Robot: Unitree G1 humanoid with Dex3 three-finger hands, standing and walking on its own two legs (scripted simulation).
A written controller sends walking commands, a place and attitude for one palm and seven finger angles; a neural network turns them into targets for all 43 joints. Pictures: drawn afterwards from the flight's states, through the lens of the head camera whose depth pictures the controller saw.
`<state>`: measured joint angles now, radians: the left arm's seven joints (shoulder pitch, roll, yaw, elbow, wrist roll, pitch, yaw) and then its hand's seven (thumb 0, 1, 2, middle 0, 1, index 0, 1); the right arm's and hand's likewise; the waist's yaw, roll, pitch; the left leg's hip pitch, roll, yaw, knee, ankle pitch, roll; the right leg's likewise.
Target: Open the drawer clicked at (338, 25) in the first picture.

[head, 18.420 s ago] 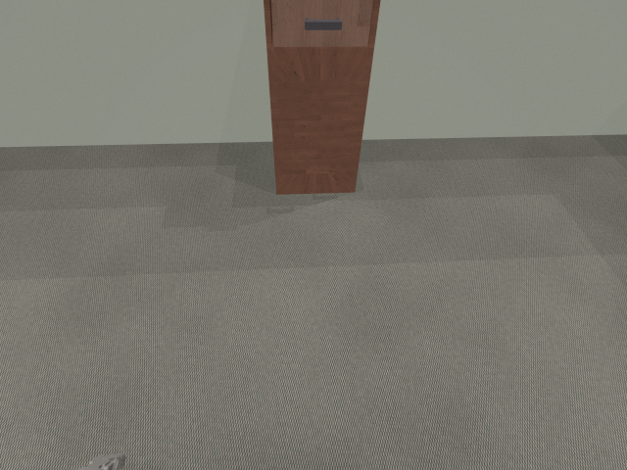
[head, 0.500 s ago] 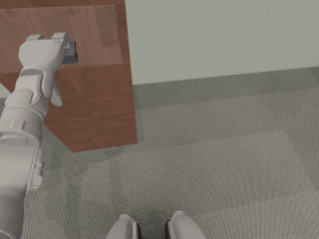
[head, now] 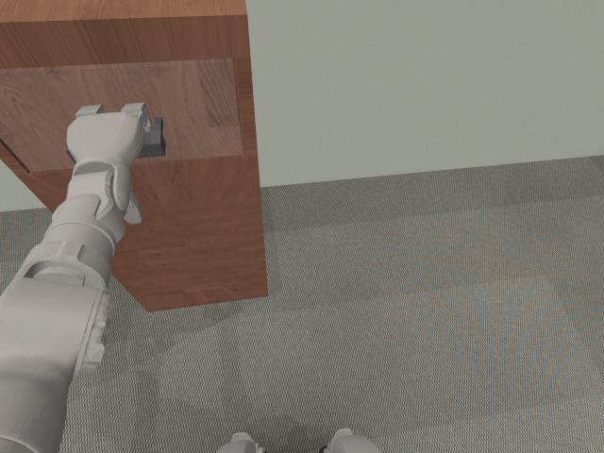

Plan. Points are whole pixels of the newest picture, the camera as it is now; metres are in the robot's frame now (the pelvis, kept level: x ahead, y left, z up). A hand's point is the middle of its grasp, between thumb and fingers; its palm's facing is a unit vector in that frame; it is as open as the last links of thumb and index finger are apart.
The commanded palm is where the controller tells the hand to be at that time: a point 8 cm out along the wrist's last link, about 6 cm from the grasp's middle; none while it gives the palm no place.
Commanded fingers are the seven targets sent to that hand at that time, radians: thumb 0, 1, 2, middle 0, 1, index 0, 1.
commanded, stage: close the thumb around the handle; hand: left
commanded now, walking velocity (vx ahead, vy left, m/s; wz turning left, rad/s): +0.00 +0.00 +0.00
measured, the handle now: (119, 136) +0.55 +0.22 +0.06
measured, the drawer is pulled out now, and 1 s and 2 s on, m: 0.00 0.01 0.13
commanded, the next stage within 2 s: pull the drawer open in 0.54 s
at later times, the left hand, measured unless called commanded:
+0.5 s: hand (127, 170) +0.51 +0.21 +0.04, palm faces -0.07 -0.01 -1.00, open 6.0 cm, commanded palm +0.50 +0.20 +0.10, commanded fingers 0.00 0.90 0.90 -0.40 -1.35 -0.40 -1.35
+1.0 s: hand (127, 176) +0.50 +0.21 +0.04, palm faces -0.02 -0.05 -1.00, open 5.7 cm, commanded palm +0.46 +0.21 +0.10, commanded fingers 0.00 0.90 0.90 -0.40 -1.35 -0.40 -1.35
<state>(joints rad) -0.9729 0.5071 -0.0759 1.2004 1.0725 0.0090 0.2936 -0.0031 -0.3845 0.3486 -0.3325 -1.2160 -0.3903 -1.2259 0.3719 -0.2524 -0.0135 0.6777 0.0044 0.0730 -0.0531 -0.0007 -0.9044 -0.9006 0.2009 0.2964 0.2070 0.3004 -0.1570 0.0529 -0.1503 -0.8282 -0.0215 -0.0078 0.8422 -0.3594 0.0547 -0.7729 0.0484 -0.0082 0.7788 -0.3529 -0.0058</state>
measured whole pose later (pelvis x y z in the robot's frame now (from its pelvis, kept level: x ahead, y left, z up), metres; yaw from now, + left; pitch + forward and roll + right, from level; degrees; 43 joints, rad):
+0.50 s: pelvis +0.01 -0.01 +0.00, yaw +0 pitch +20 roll -2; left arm -0.92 0.50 -0.07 1.18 1.07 0.02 0.31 0.00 0.66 0.79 -0.40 -1.34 -0.39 -1.32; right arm 0.37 -0.25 -0.03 0.71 0.01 0.09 -0.04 0.00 -0.91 -0.90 0.20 0.30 0.21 0.30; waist -0.15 0.05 -0.15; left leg -0.80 -0.01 -0.02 0.81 -0.36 0.04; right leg -0.74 0.06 -0.02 0.76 -0.36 -0.02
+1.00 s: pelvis +0.04 +0.00 +0.01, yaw -2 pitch +18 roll -2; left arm -0.68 0.46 -0.03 0.95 1.05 -0.03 0.33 0.01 0.69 0.82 -0.31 -1.35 -0.40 -1.35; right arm 0.36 -0.25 -0.06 0.70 0.01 0.13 -0.02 0.00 -0.91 -0.90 0.20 0.30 0.21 0.30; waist -0.10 0.06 -0.18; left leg -0.70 -0.01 0.02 0.77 -0.39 0.05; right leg -0.66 0.06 0.03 0.71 -0.38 -0.01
